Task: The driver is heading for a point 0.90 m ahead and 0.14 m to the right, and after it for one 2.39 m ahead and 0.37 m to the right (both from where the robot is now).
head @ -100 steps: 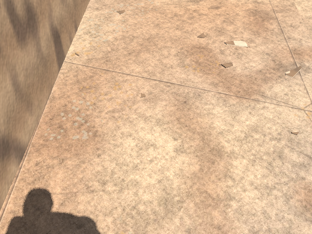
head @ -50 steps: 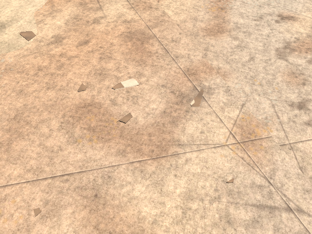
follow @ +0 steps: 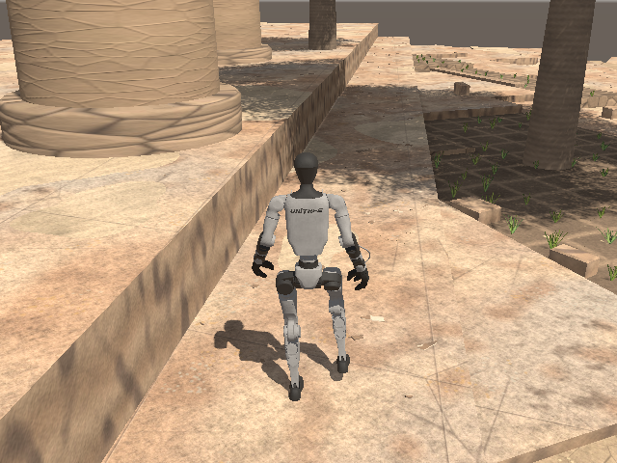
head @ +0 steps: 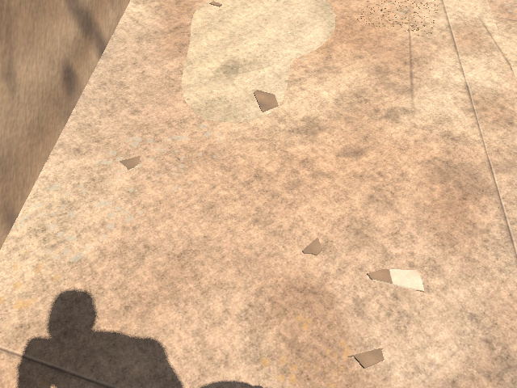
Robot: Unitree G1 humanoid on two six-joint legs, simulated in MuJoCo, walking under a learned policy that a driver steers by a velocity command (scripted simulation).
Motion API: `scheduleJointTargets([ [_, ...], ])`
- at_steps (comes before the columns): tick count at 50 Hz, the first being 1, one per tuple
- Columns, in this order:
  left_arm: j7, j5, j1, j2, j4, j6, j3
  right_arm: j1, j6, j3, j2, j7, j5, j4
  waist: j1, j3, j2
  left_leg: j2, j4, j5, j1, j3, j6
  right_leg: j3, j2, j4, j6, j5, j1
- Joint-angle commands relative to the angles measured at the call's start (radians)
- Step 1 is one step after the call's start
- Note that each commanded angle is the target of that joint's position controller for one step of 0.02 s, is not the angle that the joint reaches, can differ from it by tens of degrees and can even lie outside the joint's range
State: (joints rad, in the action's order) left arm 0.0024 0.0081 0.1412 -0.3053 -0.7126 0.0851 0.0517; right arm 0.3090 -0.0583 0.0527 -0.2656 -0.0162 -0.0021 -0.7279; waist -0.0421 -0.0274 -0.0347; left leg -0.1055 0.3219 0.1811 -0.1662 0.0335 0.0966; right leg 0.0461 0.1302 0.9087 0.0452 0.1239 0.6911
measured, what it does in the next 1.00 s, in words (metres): walks ahead: right foot, then left foot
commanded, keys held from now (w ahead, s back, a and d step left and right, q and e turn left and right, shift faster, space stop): w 0.80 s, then w+e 0.20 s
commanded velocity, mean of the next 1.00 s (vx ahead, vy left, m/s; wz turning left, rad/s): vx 0.50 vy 0.00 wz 0.01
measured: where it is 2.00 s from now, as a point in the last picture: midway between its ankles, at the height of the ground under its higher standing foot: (283, 190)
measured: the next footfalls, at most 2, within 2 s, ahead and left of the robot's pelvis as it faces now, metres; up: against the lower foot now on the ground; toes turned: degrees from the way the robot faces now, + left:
right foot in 0.24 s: +0.32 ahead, -0.15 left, +0.00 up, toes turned +0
left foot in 0.78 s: +0.60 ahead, +0.10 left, +0.00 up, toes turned +2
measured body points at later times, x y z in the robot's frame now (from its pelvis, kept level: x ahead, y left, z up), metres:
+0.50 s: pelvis +0.28 -0.07 +0.00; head +0.31 -0.07 +0.45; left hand +0.34 +0.21 -0.12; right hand +0.43 -0.33 -0.11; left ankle +0.34 +0.10 -0.68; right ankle +0.28 -0.15 -0.75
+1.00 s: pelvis +0.56 +0.01 +0.00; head +0.58 +0.02 +0.45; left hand +0.68 +0.28 -0.12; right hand +0.63 -0.27 -0.11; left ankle +0.56 +0.09 -0.75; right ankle +0.59 -0.16 -0.67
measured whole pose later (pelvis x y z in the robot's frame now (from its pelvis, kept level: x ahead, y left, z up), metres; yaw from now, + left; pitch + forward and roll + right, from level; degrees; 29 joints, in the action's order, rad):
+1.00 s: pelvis +0.56 +0.01 +0.00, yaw -2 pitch +1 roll +1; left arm 0.00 -0.03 0.23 -0.31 -0.80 0.05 0.06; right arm 0.29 -0.10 0.06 -0.26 -0.02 0.01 -0.80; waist -0.03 -0.02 -0.05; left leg -0.04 0.33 0.17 -0.18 -0.10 0.06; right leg 0.07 0.09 1.08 0.00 0.25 0.61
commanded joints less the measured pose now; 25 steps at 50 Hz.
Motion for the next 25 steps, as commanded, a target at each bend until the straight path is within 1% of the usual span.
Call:
scheduleJointTargets([
  [1,-0.008,-0.004,-0.05,-0.047,0.057,0.011,0.007,-0.022,-0.019,0.04,-0.162,0.014,-0.006,0.05,-0.001,0.018,0.083,0.232,-0.136,-0.25,-0.034,0.121,0.134,-0.013,-0.018,-0.181,0.002,-0.213,-0.071],
  [3,-0.018,-0.013,-0.115,-0.037,0.071,0.016,0.001,0.017,-0.017,0.042,-0.173,0.014,-0.01,0.028,-0.031,-0.005,0.089,0.245,-0.143,-0.177,-0.018,0.125,0.125,-0.026,-0.041,-0.275,-0.005,-0.278,-0.095],
  [4,-0.024,-0.017,-0.142,-0.04,0.08,0.019,0.001,0.037,-0.016,0.042,-0.177,0.013,-0.012,0.017,-0.043,-0.017,0.089,0.259,-0.137,-0.161,0.008,0.136,0.126,-0.024,-0.047,-0.304,-0.011,-0.278,-0.089],
  [6,-0.035,-0.019,-0.185,-0.05,0.098,0.024,0.003,0.069,-0.009,0.044,-0.181,0.014,-0.014,-0.004,-0.057,-0.032,0.091,0.291,-0.102,-0.181,0.092,0.16,0.125,-0.021,-0.057,-0.354,-0.03,-0.233,-0.051],
  [8,-0.046,-0.017,-0.197,-0.059,0.111,0.029,0.005,0.09,0.001,0.047,-0.188,0.017,-0.015,-0.02,-0.051,-0.033,0.101,0.325,-0.057,-0.246,0.175,0.182,0.114,-0.023,-0.071,-0.392,-0.057,-0.149,-0.034],
  [9,-0.049,-0.017,-0.183,-0.064,0.111,0.031,0.008,0.092,0.006,0.049,-0.192,0.02,-0.015,-0.025,-0.04,-0.026,0.112,0.334,-0.034,-0.292,0.201,0.189,0.103,-0.027,-0.079,-0.407,-0.071,-0.108,-0.057],
  [10,-0.05,-0.017,-0.151,-0.075,0.105,0.032,0.012,0.085,0.01,0.051,-0.198,0.022,-0.015,-0.026,-0.019,-0.009,0.127,0.333,0.002,-0.388,0.215,0.186,0.091,-0.042,-0.095,-0.417,-0.087,-0.066,-0.111],
  [11,-0.046,-0.014,-0.076,-0.094,0.087,0.034,0.024,0.065,0.014,0.051,-0.203,0.024,-0.016,-0.024,0.03,0.038,0.134,0.309,0.087,-0.559,0.211,0.162,0.073,-0.073,-0.127,-0.442,-0.11,-0.057,-0.231],
  [12,-0.04,-0.01,0.062,-0.136,0.05,0.035,0.045,0.055,0.016,0.042,-0.184,0.025,-0.011,-0.018,0.098,0.14,0.119,0.256,0.251,-0.641,0.156,0.117,0.045,-0.073,-0.12,-0.437,-0.148,-0.107,-0.45],
  [13,-0.031,0.003,0.244,-0.202,0.026,0.033,0.059,0.052,0.014,0.02,-0.136,0.029,0.011,0.009,0.166,0.298,0.024,0.19,0.546,-0.399,-0.037,0.073,0.006,0.123,0.057,-0.391,-0.221,-0.166,-0.758],
  [14,-0.038,-0.001,0.298,-0.251,-0.007,0.026,0.074,0.195,-0.006,-0.004,-0.044,0.022,-0.005,0.014,0.102,0.415,-0.271,0.019,0.882,0.313,-0.429,0.041,-0.064,0.584,0.258,-0.488,-0.375,0.061,-1.084],
  [15,-0.038,-0.025,0.305,-0.154,-0.002,0.021,0.048,0.129,-0.019,0.01,-0.138,0.016,-0.015,0.004,0.151,0.375,-0.173,0.059,0.978,0.395,-0.556,0.136,-0.062,0.662,0.245,-0.57,-0.347,0.243,-1.076],
  [16,-0.032,-0.023,0.239,-0.124,0.004,0.016,0.037,0.025,-0.027,0.023,-0.177,0.011,-0.033,0.034,0.151,0.224,-0.103,0.109,0.986,0.309,-0.617,0.107,-0.059,0.519,0.216,-0.595,-0.306,0.245,-0.952],
  [17,-0.029,-0.012,0.176,-0.116,0.014,0.011,0.032,-0.033,-0.031,0.019,-0.166,0.013,-0.027,0.048,0.125,0.14,-0.018,0.156,0.943,0.224,-0.595,0.068,-0.061,0.42,0.179,-0.617,-0.286,0.158,-0.813],
  [18,-0.03,-0.004,0.133,-0.098,0.017,0.009,0.025,-0.061,-0.031,0.022,-0.158,0.013,-0.012,0.054,0.099,0.076,0.003,0.184,0.88,0.174,-0.569,0.056,-0.068,0.351,0.145,-0.648,-0.286,0.062,-0.7],
  [19,-0.029,0.005,0.111,-0.084,0.019,0.013,0.019,-0.038,-0.025,0.024,-0.146,0.012,-0.009,0.049,0.064,0.067,-0.026,0.209,0.845,0.14,-0.51,0.059,-0.073,0.304,0.122,-0.674,-0.283,-0.001,-0.629],
  [20,-0.031,0.003,0.102,-0.078,0.017,0.017,0.018,-0.013,-0.017,0.022,-0.129,0.012,-0.011,0.041,0.047,0.066,-0.044,0.217,0.816,0.129,-0.473,0.054,-0.081,0.272,0.107,-0.7,-0.289,-0.034,-0.59],
  [21,-0.032,-0.004,0.101,-0.08,0.011,0.021,0.018,0.001,-0.009,0.019,-0.112,0.013,-0.01,0.036,0.036,0.064,-0.048,0.222,0.786,0.125,-0.458,0.044,-0.09,0.236,0.099,-0.72,-0.296,-0.066,-0.562],
  [22,-0.031,-0.008,0.101,-0.09,0.003,0.024,0.021,-0.007,-0.003,0.016,-0.101,0.015,-0.008,0.037,0.031,0.05,-0.044,0.228,0.75,0.109,-0.463,0.036,-0.1,0.204,0.097,-0.739,-0.302,-0.094,-0.536],
  [23,-0.027,-0.01,0.105,-0.104,-0.004,0.025,0.025,-0.036,0.0,0.012,-0.093,0.017,-0.003,0.048,0.033,0.033,-0.038,0.233,0.704,0.072,-0.482,0.03,-0.11,0.177,0.095,-0.757,-0.305,-0.12,-0.524],
  [25,-0.02,-0.01,0.12,-0.12,-0.019,0.021,0.031,-0.099,-0.003,0.006,-0.081,0.017,0.0,0.063,0.049,0.015,-0.024,0.239,0.583,-0.046,-0.498,0.023,-0.122,0.12,0.077,-0.776,-0.294,-0.149,-0.525],
])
